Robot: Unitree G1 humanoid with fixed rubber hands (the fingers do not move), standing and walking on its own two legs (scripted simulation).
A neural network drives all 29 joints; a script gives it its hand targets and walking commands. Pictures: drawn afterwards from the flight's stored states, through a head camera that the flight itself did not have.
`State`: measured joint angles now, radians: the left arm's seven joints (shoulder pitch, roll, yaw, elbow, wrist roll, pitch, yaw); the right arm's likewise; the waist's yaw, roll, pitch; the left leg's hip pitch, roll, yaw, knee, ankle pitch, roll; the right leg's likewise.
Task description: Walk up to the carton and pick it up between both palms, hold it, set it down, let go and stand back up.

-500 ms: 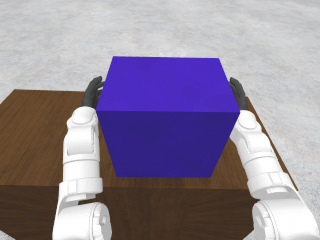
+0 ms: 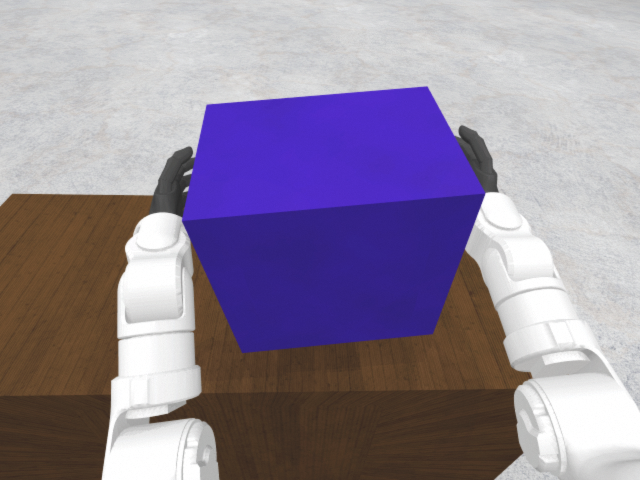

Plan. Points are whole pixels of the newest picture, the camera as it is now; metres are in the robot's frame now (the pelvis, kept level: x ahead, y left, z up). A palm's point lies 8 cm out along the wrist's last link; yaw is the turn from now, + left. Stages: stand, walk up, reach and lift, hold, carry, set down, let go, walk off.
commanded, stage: reach and lift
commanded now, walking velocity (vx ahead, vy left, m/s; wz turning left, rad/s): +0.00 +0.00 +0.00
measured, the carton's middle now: (328, 228) +0.39 +0.00 +0.14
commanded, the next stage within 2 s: hold in 0.68 s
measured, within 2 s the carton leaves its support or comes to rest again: neither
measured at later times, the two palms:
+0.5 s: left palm (164, 197) +0.35 +0.18 +0.22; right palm (484, 177) +0.37 -0.18 +0.23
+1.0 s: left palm (169, 187) +0.35 +0.17 +0.23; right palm (503, 155) +0.36 -0.19 +0.26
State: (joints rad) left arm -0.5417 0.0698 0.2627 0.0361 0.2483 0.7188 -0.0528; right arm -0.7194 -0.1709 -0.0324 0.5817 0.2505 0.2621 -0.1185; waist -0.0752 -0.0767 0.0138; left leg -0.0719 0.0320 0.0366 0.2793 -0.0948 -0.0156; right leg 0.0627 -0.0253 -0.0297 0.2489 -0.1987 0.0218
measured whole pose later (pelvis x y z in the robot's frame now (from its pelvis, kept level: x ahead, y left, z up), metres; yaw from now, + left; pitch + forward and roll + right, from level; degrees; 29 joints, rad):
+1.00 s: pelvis +0.00 -0.01 +0.00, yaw -1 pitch -6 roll +0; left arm -0.65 0.07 0.31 0.06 0.25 0.88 -0.07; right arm -0.87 -0.23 -0.01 0.60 0.32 0.47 -0.15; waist -0.08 -0.05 -0.07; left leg -0.09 0.05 0.04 0.28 -0.09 -0.02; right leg 0.03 -0.01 -0.02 0.25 -0.19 0.01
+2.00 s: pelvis -0.01 -0.01 +0.00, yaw +0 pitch -5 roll +0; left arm -0.72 0.10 0.34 0.15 0.25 0.85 -0.10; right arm -0.90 -0.21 -0.03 0.64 0.28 0.49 -0.17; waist -0.08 -0.04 -0.09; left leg -0.11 0.04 0.03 0.28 -0.08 -0.02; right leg 0.03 -0.01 -0.03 0.26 -0.19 0.01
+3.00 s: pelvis -0.01 +0.00 +0.00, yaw +0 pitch -6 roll -1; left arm -0.71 0.10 0.33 0.11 0.26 0.86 -0.10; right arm -0.88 -0.21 -0.03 0.59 0.29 0.51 -0.17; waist -0.09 -0.05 -0.09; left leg -0.11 0.04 0.03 0.29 -0.09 -0.02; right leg 0.04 -0.01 -0.03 0.25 -0.19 0.01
